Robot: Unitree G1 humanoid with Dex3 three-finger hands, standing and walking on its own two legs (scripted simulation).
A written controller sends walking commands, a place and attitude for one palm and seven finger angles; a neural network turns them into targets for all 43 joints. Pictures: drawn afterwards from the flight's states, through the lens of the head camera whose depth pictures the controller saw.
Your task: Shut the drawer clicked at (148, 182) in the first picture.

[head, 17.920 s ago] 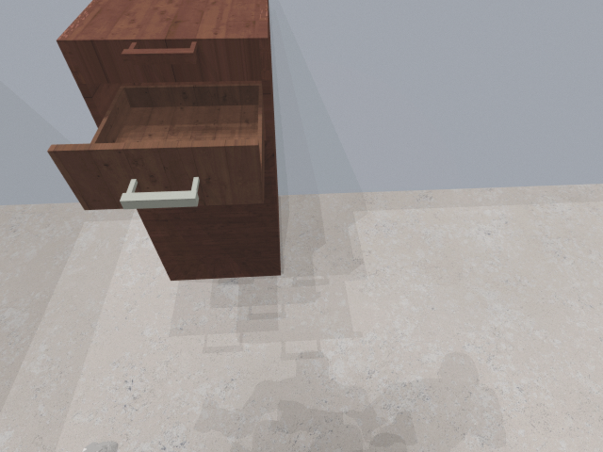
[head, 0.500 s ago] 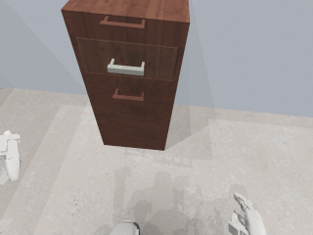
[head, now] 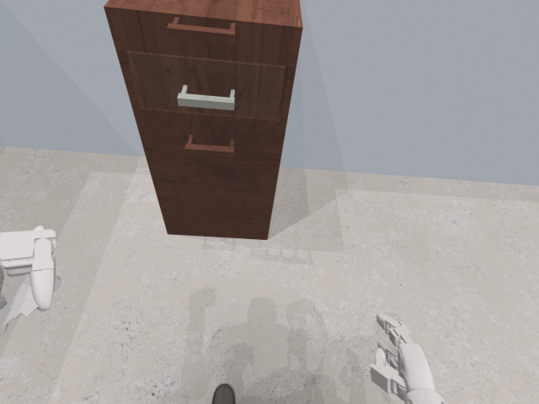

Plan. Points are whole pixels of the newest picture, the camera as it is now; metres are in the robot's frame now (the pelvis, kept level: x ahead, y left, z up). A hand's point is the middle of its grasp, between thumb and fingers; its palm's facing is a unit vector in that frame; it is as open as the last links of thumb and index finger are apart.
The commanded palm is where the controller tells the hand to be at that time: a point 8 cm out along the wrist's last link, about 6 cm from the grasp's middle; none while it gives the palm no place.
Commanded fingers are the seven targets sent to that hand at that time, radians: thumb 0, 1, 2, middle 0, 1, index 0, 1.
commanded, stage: stop stepping back and stand still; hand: left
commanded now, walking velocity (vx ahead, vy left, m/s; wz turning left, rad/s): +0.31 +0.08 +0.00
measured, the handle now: (207, 96) +0.81 +0.21 -0.03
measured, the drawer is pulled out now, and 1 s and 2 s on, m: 0.00 0.00 0.00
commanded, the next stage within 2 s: let the arm hang, fingers relaxed in 0.82 s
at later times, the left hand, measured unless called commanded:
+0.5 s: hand (16, 400) +0.11 +0.22 +0.17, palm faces +0.34 -0.81 -0.47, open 3.3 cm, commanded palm +0.05 +0.27 +0.17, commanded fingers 0.00 0.90 0.90 -1.40 -1.60 -1.40 -1.60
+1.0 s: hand (51, 378) +0.14 +0.25 +0.06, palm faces +0.21 -0.85 -0.49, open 3.2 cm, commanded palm none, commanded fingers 0.00 0.90 0.90 -1.20 -1.38 -1.20 -1.38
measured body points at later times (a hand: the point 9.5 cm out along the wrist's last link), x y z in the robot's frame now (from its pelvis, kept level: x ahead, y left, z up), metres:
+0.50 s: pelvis -0.08 -0.01 -0.01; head -0.09 +0.00 +0.44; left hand +0.08 +0.26 +0.19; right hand +0.04 -0.25 -0.10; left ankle -0.04 +0.10 -0.71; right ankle -0.09 -0.11 -0.74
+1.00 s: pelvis -0.07 +0.01 -0.01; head -0.06 -0.01 +0.44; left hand +0.12 +0.30 +0.09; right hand +0.12 -0.22 -0.11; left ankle -0.02 +0.12 -0.74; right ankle -0.09 -0.11 -0.74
